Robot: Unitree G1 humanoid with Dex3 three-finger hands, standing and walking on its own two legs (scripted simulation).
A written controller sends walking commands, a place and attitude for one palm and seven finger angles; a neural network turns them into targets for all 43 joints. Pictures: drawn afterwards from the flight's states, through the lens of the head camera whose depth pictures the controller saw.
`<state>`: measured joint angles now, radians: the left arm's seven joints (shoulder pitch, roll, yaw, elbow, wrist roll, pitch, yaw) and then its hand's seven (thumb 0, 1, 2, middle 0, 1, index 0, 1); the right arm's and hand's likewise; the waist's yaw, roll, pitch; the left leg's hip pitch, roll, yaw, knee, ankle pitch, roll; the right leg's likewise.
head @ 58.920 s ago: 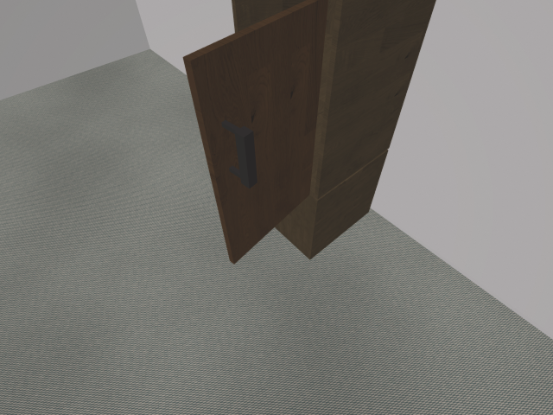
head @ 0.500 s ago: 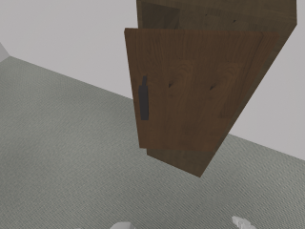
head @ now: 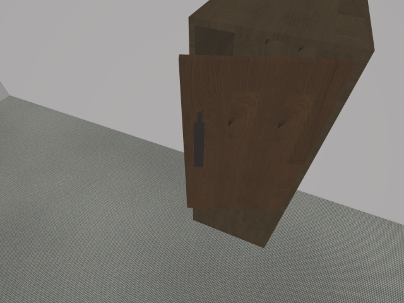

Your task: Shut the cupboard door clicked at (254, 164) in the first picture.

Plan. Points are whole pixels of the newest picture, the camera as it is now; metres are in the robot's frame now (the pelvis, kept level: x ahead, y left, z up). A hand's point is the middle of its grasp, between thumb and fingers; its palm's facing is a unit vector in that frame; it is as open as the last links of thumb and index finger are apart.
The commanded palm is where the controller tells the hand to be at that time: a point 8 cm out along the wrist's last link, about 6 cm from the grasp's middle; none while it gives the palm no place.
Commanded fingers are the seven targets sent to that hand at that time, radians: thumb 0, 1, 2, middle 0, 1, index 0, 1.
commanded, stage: come to a stop and stand still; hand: left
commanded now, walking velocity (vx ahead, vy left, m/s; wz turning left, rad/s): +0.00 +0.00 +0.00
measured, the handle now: (199, 139) +0.47 +0.04 +0.05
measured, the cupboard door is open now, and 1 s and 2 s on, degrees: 22 22 22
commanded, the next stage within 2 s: look again from close up in 0.02 s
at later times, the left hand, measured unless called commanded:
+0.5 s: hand out of the picture +0.01 +0.19 -0.17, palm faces +0.00 -0.97 -0.26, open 7.3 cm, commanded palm none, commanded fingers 0.00 0.90 0.90 -0.20 -0.30 -0.20 -0.30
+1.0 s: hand out of the picture +0.03 +0.16 -0.18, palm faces -0.01 -0.98 -0.21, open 7.3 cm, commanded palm none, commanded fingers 0.00 0.90 0.90 -0.20 -0.30 -0.20 -0.30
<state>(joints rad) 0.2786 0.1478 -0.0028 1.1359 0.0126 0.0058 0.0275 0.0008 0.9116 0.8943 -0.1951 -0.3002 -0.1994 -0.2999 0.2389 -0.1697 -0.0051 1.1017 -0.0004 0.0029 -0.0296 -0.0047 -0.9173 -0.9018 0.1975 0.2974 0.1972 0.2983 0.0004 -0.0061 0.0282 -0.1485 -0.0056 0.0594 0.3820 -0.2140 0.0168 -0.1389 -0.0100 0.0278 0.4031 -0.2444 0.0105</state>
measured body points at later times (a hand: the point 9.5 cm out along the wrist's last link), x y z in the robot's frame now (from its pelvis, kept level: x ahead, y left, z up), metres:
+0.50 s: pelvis -0.01 +0.00 -0.01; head +0.00 -0.02 +0.44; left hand +0.01 +0.24 -0.15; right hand -0.01 -0.21 -0.18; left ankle +0.00 +0.11 -0.74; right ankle -0.02 -0.13 -0.74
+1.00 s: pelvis +0.02 -0.03 -0.01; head +0.04 -0.03 +0.44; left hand +0.03 +0.21 -0.17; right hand +0.05 -0.27 -0.17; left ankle +0.00 +0.11 -0.74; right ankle -0.02 -0.13 -0.74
